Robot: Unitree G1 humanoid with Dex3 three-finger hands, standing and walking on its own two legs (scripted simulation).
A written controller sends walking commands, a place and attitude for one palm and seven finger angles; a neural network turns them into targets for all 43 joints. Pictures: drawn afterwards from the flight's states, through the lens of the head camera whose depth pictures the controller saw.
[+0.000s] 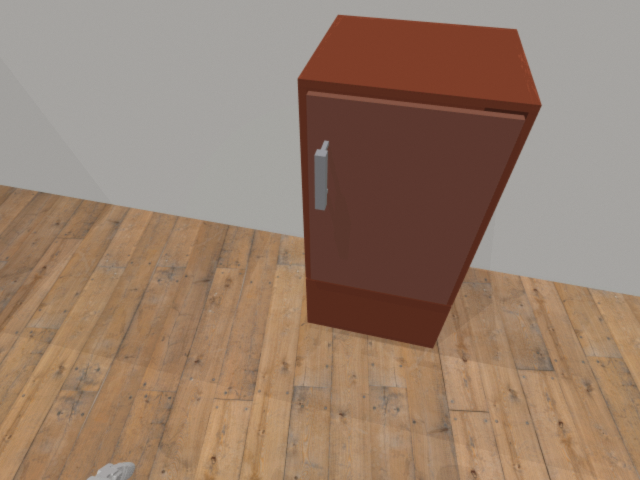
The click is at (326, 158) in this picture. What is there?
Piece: cupboard door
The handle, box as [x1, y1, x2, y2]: [314, 140, 328, 210]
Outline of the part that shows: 324,140 321,149 317,149 314,155 315,208 324,210 327,192 326,148 328,145 328,141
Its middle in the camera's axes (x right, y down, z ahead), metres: +0.00 -0.14 +0.86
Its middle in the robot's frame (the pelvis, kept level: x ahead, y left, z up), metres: +0.73 +0.04 -0.05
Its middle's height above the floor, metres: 0.72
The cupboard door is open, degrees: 0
